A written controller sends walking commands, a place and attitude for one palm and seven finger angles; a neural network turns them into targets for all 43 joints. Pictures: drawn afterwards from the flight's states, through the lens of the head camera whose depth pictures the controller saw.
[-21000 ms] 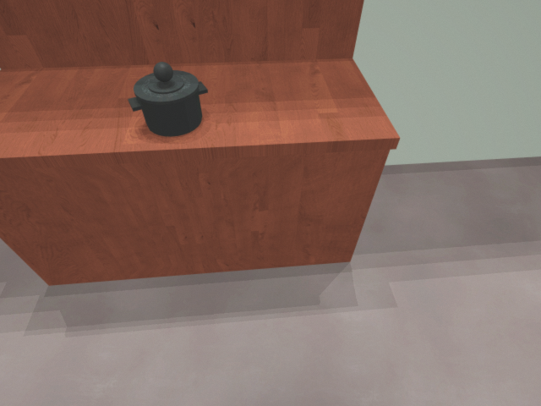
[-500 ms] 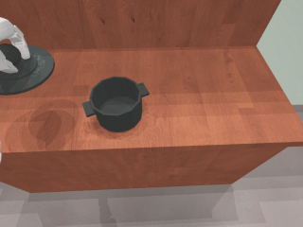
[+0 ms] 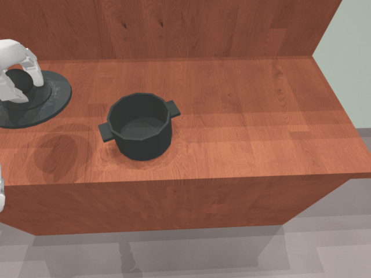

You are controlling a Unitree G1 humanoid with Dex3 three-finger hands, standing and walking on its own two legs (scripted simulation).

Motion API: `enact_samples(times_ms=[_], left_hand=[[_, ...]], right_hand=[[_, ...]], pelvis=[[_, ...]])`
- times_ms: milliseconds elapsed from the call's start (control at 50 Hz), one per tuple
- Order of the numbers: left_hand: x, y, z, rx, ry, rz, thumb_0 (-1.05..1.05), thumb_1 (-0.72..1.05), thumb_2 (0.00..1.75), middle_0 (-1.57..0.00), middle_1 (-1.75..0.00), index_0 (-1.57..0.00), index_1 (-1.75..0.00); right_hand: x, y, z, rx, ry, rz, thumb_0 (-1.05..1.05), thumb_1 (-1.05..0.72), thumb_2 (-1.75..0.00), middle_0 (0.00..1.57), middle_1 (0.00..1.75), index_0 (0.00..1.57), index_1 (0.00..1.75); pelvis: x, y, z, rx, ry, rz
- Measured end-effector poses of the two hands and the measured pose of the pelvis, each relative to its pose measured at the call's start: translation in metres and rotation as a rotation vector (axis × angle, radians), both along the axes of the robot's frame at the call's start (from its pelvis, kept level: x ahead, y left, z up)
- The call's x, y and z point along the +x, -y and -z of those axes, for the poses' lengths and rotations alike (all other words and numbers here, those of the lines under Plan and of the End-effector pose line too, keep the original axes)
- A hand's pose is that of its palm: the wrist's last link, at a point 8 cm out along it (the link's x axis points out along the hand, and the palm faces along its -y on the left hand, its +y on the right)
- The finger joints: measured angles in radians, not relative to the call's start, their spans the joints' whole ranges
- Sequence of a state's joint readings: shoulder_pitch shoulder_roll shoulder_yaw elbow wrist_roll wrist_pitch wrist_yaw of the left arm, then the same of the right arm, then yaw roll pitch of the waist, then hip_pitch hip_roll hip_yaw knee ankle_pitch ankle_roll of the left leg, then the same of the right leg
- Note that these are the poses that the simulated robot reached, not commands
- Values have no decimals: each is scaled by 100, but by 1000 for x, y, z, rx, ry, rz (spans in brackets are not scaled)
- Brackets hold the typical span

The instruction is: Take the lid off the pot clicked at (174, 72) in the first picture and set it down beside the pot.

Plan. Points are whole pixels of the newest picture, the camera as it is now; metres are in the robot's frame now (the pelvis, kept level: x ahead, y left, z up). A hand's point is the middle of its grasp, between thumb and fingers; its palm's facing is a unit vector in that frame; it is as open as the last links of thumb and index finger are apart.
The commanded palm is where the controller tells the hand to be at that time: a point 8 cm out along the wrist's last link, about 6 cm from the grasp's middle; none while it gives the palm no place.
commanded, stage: lower the lid onto the table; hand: left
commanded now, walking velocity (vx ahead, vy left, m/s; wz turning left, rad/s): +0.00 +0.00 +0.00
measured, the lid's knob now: (18, 81) +0.48 +0.32 +0.16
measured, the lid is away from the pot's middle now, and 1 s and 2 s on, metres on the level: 0.22 0.23 0.23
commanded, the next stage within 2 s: none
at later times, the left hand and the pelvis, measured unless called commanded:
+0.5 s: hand (17, 100) +0.45 +0.33 +0.13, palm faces -0.43 -0.09 -0.90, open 7.1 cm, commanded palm +0.49 +0.33 +0.19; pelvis +0.00 +0.01 +0.00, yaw -1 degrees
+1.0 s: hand (27, 106) +0.46 +0.33 +0.10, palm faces -0.46 -0.10 -0.88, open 7.1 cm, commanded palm +0.49 +0.33 +0.15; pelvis +0.00 +0.01 -0.01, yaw -1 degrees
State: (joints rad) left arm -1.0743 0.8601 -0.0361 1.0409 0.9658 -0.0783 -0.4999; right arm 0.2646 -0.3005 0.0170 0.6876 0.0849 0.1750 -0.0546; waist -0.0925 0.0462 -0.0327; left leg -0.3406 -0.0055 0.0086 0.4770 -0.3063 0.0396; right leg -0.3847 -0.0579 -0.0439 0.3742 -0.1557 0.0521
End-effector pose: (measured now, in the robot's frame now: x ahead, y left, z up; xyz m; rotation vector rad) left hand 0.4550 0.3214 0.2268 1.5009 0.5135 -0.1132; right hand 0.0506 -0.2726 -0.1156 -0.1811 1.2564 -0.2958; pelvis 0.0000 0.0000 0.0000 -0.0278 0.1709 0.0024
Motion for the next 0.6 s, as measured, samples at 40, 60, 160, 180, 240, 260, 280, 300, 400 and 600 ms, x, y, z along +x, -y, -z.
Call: enact_samples(times_ms=[40,60,160,180,240,260,280,300,400,600], left_hand=[[-2,-2,3,-4,-5,-1,-2,33,58,-85,-104,-69,-97],[-3,-3,5,-6,-8,-2,-2,33,58,-85,-104,-69,-97],[-7,-9,15,-6,-33,-10,-2,33,58,-85,-104,-69,-97],[-7,-10,17,-6,-35,-9,-2,33,58,-85,-104,-69,-97],[-7,-12,21,-6,-42,-3,-2,33,58,-85,-104,-69,-97],[-7,-12,22,-7,-42,1,-2,33,58,-85,-104,-69,-97],[-7,-12,23,-10,-40,6,-2,33,58,-85,-104,-69,-97],[-7,-12,24,-15,-38,9,-2,33,58,-85,-104,-69,-97],[-3,-14,32,-19,-50,9,-2,33,58,-85,-104,-69,-97],[7,-8,43,-15,-52,42,-2,34,58,-85,-104,-69,-97]], right_hand=[[1,1,0,-4,2,-1,1,-90,-89,21,30,20,30],[1,1,0,-7,2,-1,1,-90,-89,21,30,20,30],[-2,3,-1,-23,-5,2,1,-90,-89,21,30,20,30],[-3,3,-1,-28,-8,3,1,-90,-89,21,30,20,30],[-9,4,-2,-39,-21,8,1,-90,-89,21,30,20,30],[-11,4,-2,-43,-26,11,1,-90,-89,21,30,20,30],[-13,4,-2,-46,-32,13,1,-90,-89,21,30,20,30],[-15,4,-2,-49,-36,16,1,-90,-89,21,30,20,30],[-27,3,-2,-55,-61,36,1,-90,-89,21,30,20,30],[-46,-6,0,-49,-103,66,1,-90,-89,21,30,20,30]], pelvis=[[-1,0,0,0,-1,1],[-1,1,0,-1,-1,0],[-3,1,1,-3,-5,0],[-3,1,2,-4,-6,0],[-4,0,2,-5,-9,0],[-4,0,2,-6,-11,0],[-4,0,2,-6,-11,0],[-4,-1,3,-7,-12,0],[-5,-3,4,-9,-20,5],[-3,-9,5,-10,-35,11]])
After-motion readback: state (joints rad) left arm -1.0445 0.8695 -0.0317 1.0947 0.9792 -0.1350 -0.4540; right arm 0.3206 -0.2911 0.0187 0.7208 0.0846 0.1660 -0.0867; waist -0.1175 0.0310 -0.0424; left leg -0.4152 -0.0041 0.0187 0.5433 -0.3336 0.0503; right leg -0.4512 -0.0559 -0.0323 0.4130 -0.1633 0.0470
